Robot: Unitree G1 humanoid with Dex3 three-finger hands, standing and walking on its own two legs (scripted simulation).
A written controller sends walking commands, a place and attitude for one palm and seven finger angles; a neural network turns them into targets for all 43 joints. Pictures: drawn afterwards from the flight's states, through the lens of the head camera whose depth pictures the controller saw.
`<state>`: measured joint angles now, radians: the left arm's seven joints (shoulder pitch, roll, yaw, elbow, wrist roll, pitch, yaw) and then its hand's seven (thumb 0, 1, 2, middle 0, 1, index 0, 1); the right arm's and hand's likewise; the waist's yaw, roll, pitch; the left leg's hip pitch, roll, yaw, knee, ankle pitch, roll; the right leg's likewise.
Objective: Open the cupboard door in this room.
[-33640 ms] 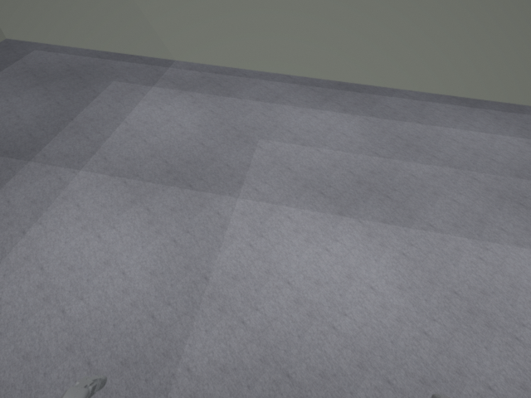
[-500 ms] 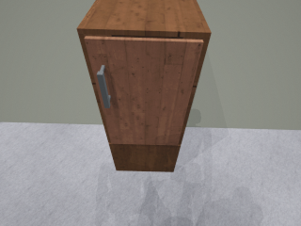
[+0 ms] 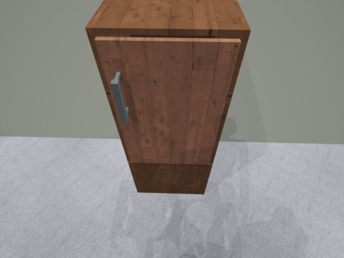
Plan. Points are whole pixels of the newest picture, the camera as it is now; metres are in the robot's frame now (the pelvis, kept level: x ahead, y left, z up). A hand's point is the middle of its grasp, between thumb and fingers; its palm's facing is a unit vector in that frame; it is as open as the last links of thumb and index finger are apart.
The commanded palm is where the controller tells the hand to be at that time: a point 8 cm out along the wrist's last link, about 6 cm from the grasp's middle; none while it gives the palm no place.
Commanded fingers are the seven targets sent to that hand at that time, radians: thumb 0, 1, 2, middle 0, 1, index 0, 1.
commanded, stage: look again from close up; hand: left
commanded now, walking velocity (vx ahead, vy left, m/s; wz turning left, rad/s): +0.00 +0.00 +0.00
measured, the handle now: (121, 98) +0.54 +0.18 +0.05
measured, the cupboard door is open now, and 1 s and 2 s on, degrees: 0 0 0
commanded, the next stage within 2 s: raise the hand with hooked fingers in 0.20 s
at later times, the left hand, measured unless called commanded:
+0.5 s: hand (95, 219) +0.20 +0.18 +0.00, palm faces +0.24 -0.96 -0.12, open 7.6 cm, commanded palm +0.11 +0.24 -0.05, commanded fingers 0.00 0.64 0.79 -0.22 -0.47 -0.22 -0.47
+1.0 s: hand (90, 226) +0.19 +0.19 -0.01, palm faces -0.06 -1.00 -0.06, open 10.3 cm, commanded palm +0.15 +0.26 +0.00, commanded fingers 0.00 0.06 0.54 -0.26 -0.84 -0.26 -0.84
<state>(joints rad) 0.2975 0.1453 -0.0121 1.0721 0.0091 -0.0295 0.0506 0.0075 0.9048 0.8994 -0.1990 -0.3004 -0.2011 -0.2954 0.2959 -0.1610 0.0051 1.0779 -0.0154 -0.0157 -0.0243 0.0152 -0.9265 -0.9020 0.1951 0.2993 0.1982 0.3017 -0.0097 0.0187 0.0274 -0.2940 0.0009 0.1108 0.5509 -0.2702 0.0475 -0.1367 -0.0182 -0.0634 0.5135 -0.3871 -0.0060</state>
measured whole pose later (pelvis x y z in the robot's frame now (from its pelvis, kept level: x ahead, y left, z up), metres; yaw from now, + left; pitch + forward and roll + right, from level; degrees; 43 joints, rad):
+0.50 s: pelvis -0.01 -0.01 -0.01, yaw +3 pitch +3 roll +2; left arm 0.33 0.18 0.09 0.15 -0.16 -0.16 0.03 0.02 0.84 0.87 -0.20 -0.35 -0.21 -0.34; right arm 0.26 -0.22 -0.02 0.76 0.02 -0.23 -0.06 0.01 -0.91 -0.90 0.20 0.30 0.20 0.30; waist -0.03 0.00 -0.05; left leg -0.40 -0.05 0.07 0.59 -0.25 0.04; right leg -0.31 -0.04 -0.05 0.67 -0.43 -0.03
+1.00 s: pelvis -0.05 -0.04 -0.07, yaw +4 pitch +10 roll -2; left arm 0.17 0.35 0.25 0.21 -0.34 -0.33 -0.46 0.01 0.28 0.64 -0.24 -0.70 -0.25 -0.69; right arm 0.23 -0.22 0.05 0.60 0.05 -0.21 -0.09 0.01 -0.90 -0.90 0.20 0.30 0.20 0.30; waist -0.01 0.04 -0.09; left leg -0.84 0.04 -0.03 1.06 -0.40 -0.01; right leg -0.69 0.05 -0.14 1.03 -0.53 -0.07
